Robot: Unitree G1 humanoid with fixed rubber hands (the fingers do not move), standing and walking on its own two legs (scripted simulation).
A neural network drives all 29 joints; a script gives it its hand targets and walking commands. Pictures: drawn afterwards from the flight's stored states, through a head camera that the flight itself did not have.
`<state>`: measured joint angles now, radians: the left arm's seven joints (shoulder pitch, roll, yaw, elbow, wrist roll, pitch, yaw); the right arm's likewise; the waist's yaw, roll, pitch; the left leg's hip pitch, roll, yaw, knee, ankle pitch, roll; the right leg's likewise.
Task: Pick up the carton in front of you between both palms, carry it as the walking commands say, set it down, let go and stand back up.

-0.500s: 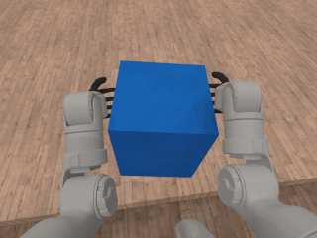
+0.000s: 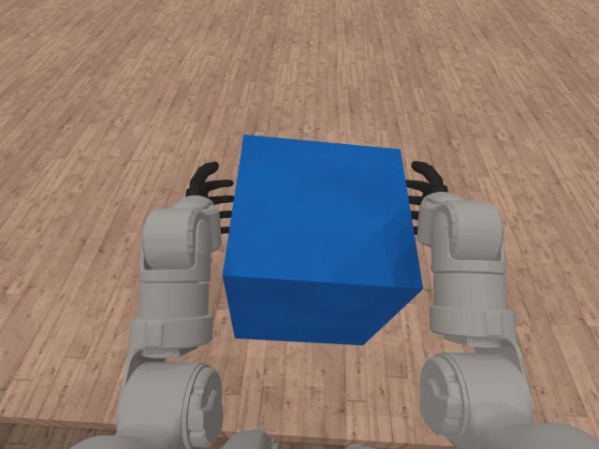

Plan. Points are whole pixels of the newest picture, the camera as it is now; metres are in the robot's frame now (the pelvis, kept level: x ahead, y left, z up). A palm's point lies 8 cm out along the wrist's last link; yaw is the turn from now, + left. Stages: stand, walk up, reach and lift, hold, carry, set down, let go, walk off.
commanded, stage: carry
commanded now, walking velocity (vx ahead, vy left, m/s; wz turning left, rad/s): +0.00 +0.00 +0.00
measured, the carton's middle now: (310, 252) +0.37 +0.01 +0.04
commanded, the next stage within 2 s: none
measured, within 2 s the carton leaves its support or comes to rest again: neither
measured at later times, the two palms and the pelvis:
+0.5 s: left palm (199, 195) +0.38 +0.16 +0.14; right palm (431, 199) +0.38 -0.14 +0.15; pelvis +0.04 +0.02 +0.01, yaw -2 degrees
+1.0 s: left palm (206, 189) +0.39 +0.15 +0.14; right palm (433, 195) +0.39 -0.14 +0.15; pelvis +0.04 +0.02 +0.01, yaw -2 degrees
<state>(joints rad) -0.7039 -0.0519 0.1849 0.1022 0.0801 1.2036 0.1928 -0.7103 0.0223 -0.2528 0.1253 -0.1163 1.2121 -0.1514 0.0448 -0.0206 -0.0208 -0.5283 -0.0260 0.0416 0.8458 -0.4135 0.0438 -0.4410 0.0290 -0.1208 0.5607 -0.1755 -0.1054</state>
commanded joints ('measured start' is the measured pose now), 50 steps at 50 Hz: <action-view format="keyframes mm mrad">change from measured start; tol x4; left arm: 1 -613 -1073 -570 42 -429 15 -332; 3 -589 -1052 -508 131 -390 17 -332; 6 -686 -1046 -446 141 -363 14 -338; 10 -686 -1072 -396 215 -368 -14 -343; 21 -787 -1112 -418 97 -440 -8 -314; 50 -762 -1105 -472 41 -432 6 -315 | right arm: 1 -617 1088 621 29 447 5 278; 6 -721 1095 527 139 450 2 316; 10 -715 1122 459 225 433 -28 322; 29 -759 1149 484 96 481 -2 284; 50 -741 1156 514 93 484 1 291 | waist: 1 -35 -95 -527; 4 -35 64 -447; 8 -22 39 -295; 29 -48 28 -476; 50 -45 18 -443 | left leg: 1 328 -5 37 -387 248 34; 3 444 147 -122 -450 375 57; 4 359 267 -245 -449 354 123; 5 261 268 -274 -508 189 122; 6 194 240 -250 -532 43 93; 7 157 218 -225 -542 -12 76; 12 250 174 -129 -450 207 69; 31 362 159 -96 -375 431 74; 50 372 156 -87 -385 385 72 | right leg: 1 246 -217 168 -56 337 -111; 3 120 -171 155 -8 19 -28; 4 107 -113 137 -46 -145 19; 5 166 -103 137 -56 -182 30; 10 192 -141 172 -105 -45 3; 32 253 -154 184 -87 159 -7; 50 261 -156 193 -99 144 -11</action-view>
